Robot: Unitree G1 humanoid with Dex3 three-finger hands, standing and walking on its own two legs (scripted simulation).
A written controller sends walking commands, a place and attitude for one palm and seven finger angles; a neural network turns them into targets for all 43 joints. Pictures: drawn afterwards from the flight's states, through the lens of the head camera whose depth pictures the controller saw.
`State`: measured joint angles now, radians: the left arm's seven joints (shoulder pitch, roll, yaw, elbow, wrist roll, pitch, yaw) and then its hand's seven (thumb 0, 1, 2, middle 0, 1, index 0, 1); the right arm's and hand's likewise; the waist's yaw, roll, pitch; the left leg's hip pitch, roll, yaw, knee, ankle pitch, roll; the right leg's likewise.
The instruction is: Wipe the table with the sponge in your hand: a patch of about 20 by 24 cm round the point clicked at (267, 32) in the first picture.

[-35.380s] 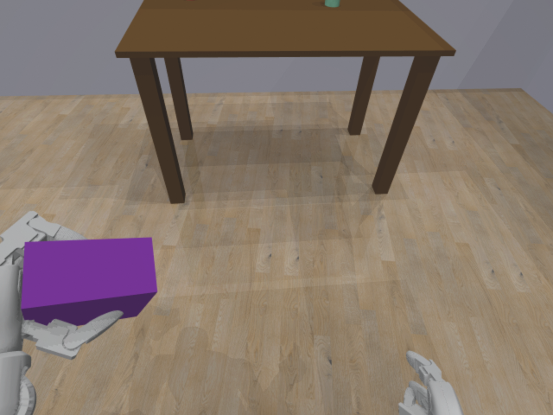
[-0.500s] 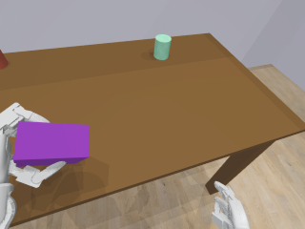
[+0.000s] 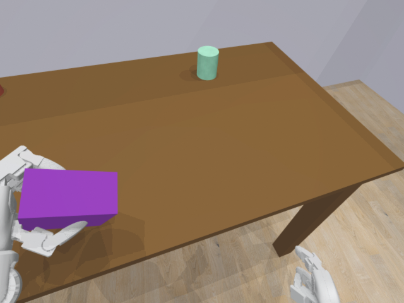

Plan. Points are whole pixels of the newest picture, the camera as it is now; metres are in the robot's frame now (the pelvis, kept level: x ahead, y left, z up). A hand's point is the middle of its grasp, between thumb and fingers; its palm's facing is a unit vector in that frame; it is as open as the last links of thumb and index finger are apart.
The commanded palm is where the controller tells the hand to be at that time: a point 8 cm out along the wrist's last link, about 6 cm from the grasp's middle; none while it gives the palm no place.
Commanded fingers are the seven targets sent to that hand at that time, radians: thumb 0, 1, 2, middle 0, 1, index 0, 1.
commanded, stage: look again from close up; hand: left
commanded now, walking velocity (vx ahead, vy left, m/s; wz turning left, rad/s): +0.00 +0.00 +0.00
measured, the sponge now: (82, 201) +0.23 +0.21 +0.13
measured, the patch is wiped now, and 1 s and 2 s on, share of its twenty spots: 0.00 0.00 0.00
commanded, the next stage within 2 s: shuffle to correct the standing spot in 0.02 s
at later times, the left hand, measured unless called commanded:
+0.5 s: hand (66, 200) +0.22 +0.22 +0.15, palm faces +0.37 -0.86 -0.36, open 10.3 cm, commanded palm +0.16 +0.25 +0.17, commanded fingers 0.00 0.10 1.30 -1.20 -1.60 -1.20 -1.60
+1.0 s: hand (101, 200) +0.22 +0.17 +0.15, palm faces +0.32 -0.86 -0.41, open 10.3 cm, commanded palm +0.17 +0.21 +0.17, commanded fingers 0.00 0.10 1.30 -1.20 -1.60 -1.20 -1.60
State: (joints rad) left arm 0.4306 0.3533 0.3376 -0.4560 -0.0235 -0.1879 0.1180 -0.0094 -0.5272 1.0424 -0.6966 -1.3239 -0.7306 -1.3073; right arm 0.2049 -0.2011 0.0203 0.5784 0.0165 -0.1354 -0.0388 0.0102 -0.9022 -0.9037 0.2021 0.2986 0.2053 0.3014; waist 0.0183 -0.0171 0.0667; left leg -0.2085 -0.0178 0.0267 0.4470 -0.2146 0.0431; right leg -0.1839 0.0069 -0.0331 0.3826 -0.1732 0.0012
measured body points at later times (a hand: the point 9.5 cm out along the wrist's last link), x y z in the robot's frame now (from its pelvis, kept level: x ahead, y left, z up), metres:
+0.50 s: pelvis +0.00 -0.03 +0.00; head +0.02 +0.00 +0.45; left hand +0.20 +0.26 +0.17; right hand +0.18 -0.25 -0.07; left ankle +0.02 +0.09 -0.74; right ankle +0.02 -0.12 -0.74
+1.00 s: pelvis +0.00 -0.07 -0.01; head +0.03 -0.05 +0.44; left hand +0.20 +0.22 +0.18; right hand +0.17 -0.31 -0.08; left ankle +0.02 +0.09 -0.74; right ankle +0.02 -0.12 -0.74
